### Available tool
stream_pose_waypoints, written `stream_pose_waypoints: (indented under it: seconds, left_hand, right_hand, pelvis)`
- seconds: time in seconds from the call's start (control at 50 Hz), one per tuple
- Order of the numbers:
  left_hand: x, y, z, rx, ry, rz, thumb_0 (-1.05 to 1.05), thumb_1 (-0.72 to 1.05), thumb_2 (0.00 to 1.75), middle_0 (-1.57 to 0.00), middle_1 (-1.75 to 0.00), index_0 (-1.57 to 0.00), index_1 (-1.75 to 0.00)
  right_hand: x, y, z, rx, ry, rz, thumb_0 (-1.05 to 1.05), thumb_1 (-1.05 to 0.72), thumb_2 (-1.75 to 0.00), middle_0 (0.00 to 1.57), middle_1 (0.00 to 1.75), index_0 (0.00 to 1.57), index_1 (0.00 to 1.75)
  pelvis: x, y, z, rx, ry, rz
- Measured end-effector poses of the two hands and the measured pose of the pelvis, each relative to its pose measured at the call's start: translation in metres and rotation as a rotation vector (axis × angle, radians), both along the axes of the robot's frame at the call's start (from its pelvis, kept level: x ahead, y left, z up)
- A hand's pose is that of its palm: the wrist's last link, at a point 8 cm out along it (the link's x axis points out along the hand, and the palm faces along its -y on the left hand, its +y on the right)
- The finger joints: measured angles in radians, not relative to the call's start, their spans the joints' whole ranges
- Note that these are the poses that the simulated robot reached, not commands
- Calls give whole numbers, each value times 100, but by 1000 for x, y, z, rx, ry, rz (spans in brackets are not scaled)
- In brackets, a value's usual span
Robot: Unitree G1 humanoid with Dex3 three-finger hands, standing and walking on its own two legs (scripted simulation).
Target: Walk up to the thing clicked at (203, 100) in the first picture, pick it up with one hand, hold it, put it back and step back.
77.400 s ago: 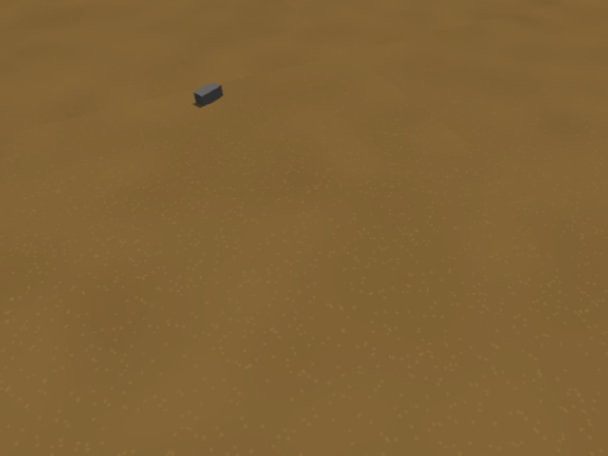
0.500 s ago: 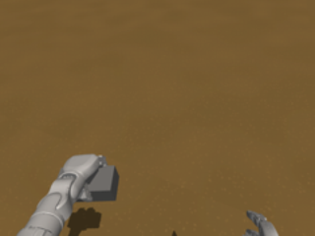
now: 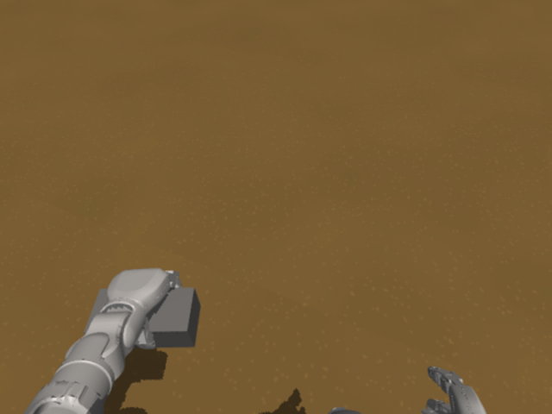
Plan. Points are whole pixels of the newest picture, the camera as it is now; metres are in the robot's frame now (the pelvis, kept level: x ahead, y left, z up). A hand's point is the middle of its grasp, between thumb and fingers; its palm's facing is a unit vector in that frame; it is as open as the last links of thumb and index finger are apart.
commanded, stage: crouch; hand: left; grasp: from above
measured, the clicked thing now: (147, 317) +0.31 +0.23 -0.12
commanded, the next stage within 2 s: none
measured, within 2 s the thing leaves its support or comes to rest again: neither
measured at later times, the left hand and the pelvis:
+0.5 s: hand (182, 306) +0.40 +0.23 -0.31, palm faces -0.44 +0.04 -0.90, open 10.4 cm; pelvis -0.05 +0.02 -0.19, yaw +0 degrees
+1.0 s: hand (196, 316) +0.44 +0.23 -0.50, palm faces -0.46 -0.03 -0.89, open 10.4 cm; pelvis -0.06 +0.01 -0.33, yaw +1 degrees
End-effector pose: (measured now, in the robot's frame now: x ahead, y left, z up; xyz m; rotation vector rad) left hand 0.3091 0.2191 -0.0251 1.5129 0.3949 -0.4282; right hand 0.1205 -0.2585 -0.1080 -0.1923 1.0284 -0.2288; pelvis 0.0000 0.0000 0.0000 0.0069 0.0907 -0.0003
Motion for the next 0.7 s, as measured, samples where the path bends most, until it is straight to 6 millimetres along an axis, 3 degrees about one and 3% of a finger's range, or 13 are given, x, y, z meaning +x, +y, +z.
stream_pose_waypoints:
  seconds: [0.1,0.24,0.44,0.56,0.7]
  left_hand:
    - [10,3,-43,26,-19,-25,0,-1,47,-64,-53,-67,-50]
    - [42,8,-110,79,-80,-44,0,1,45,-63,-53,-66,-50]
    - [89,7,-204,70,-86,4,0,1,40,-65,-52,-68,-49]
    - [102,2,-258,44,-55,2,0,1,39,-65,-51,-68,-48]
    - [111,4,-324,28,-27,-4,0,0,38,-66,-50,-70,-47]
  right_hand:
    - [-26,-11,-25,-41,80,7,1,-89,-89,20,30,20,30]
    - [-81,-24,-85,-98,216,-32,1,-90,-89,20,30,20,30]
    - [-162,-6,-169,-92,380,-119,1,-90,-89,20,30,20,30]
    - [-178,10,-212,-64,414,-120,1,-90,-89,20,30,20,30]
    - [-170,17,-259,-46,413,-52,1,-90,-89,20,30,20,30]
  pelvis:
    - [-11,0,-27,-8,112,11]
    - [-29,6,-86,-21,274,13]
    - [-48,15,-170,-35,447,11]
    - [-53,20,-214,-48,512,18]
    - [-59,20,-262,-62,569,30]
